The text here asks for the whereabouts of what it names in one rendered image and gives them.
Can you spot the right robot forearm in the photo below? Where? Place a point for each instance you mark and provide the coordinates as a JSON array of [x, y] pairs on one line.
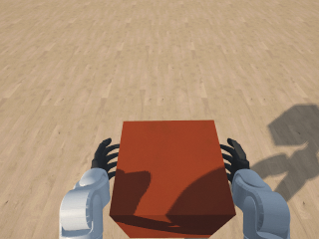
[[266, 214]]

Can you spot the right robot hand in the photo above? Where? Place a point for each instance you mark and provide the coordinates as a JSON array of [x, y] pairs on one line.
[[238, 159]]

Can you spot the carton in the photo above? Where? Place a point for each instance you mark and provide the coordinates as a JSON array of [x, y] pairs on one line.
[[170, 180]]

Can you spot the left robot forearm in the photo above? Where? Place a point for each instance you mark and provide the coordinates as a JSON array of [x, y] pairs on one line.
[[81, 210]]

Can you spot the left robot hand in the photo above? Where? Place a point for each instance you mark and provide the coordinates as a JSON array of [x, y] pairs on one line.
[[101, 158]]

